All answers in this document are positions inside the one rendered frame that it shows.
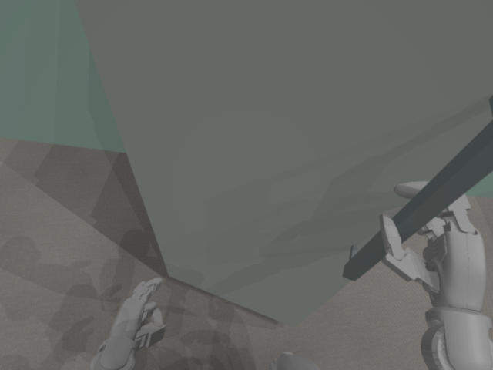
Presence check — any left robot hand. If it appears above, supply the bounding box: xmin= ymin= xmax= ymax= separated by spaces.
xmin=109 ymin=277 xmax=166 ymax=351

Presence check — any robot left forearm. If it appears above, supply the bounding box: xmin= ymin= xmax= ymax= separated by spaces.
xmin=89 ymin=336 xmax=136 ymax=370

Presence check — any right robot thigh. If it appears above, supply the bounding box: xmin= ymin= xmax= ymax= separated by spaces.
xmin=269 ymin=355 xmax=320 ymax=370

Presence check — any robot right forearm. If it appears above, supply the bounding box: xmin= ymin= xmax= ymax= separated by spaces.
xmin=421 ymin=307 xmax=493 ymax=370

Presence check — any fridge door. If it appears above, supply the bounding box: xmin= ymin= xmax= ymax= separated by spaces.
xmin=73 ymin=0 xmax=493 ymax=328

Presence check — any right robot hand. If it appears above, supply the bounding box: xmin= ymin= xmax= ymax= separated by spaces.
xmin=379 ymin=181 xmax=487 ymax=312

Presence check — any handle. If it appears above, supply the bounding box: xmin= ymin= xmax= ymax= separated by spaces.
xmin=343 ymin=96 xmax=493 ymax=281

